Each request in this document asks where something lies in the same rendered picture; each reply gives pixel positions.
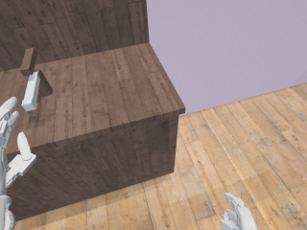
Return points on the robot left hand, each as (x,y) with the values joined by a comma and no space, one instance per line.
(21,162)

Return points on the left robot forearm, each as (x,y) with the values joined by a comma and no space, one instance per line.
(7,219)

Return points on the tap lever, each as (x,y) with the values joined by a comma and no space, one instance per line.
(30,98)

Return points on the robot right hand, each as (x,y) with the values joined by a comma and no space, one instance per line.
(242,219)

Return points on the counter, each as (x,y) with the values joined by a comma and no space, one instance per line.
(106,114)

